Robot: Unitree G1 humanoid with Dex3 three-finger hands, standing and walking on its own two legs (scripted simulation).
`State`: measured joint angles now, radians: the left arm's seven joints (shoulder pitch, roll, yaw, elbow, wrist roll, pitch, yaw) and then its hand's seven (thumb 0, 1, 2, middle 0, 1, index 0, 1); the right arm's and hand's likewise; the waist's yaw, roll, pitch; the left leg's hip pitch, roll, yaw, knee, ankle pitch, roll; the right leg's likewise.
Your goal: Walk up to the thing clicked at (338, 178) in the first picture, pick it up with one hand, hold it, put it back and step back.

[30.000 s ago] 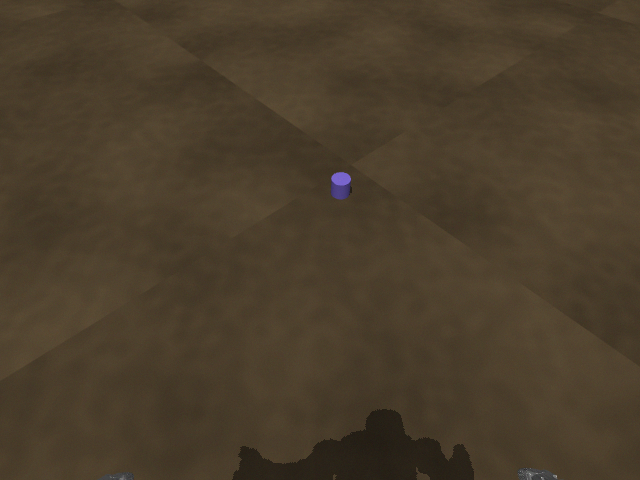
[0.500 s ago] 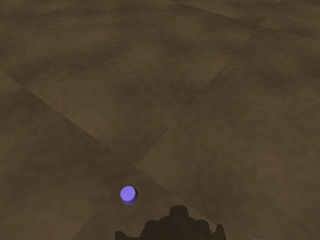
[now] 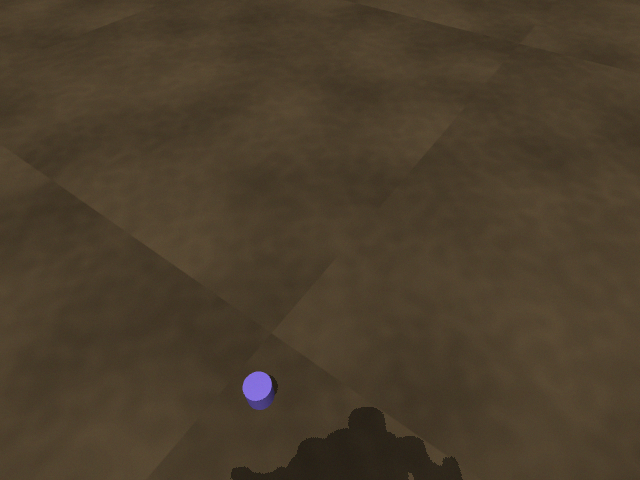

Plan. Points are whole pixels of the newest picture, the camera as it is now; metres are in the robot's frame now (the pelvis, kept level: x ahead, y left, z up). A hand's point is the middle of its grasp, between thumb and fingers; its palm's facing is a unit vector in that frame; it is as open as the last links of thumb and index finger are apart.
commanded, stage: stand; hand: left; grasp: from above
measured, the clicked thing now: (259, 390) +0.45 +0.20 -0.74
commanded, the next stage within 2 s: step back in 1.44 s
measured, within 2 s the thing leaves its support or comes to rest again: neither
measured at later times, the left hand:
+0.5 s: hand out of the picture +0.09 +0.23 -0.16, palm faces +0.01 -0.94 -0.33, open 7.3 cm
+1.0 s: hand out of the picture +0.10 +0.23 -0.15, palm faces +0.00 -0.94 -0.34, open 7.3 cm
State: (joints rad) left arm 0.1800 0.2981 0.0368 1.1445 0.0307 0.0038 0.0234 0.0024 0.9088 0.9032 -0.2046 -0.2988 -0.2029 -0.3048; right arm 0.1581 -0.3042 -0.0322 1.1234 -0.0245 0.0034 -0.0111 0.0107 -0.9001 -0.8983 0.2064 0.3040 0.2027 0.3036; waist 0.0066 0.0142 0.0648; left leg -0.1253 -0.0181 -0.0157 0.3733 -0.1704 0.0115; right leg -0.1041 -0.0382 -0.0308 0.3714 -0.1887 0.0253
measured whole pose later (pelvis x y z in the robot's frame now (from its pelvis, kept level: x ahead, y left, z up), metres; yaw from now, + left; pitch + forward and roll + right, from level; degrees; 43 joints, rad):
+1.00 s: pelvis +0.02 -0.01 +0.00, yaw +0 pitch -3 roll +0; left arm 0.10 0.32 0.03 1.15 0.02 -0.01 0.01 0.00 0.91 0.90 -0.21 -0.30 -0.20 -0.30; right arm 0.10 -0.33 -0.01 1.15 -0.02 -0.01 -0.01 0.01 -0.90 -0.90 0.21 0.30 0.20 0.30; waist 0.00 0.01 0.06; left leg -0.09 0.00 -0.02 0.31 -0.17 -0.01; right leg -0.07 -0.02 -0.03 0.31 -0.19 0.01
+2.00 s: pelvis -0.05 +0.04 -0.01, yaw -2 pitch -1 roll -1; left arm 0.05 0.39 0.06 0.89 0.01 0.06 0.03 0.00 0.91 0.90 -0.20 -0.30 -0.20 -0.30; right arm 0.14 -0.34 -0.05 0.92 -0.02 0.03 -0.03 0.01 -0.90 -0.90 0.21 0.30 0.21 0.30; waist -0.03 -0.05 0.21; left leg -0.26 -0.04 0.03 0.56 -0.29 0.07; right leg -0.41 0.09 0.14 1.01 -0.47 0.00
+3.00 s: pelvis -0.33 +0.04 -0.03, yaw -7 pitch -4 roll -1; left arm 0.19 0.39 0.10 0.86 0.03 0.06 -0.01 0.00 0.91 0.90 -0.20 -0.30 -0.20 -0.30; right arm 0.07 -0.40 -0.05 0.80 -0.02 0.03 -0.01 0.01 -0.89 -0.90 0.21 0.30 0.21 0.30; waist 0.01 0.02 0.21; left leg -0.42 0.09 0.02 0.67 -0.19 -0.02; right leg -0.23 0.04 0.05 0.69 -0.40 0.00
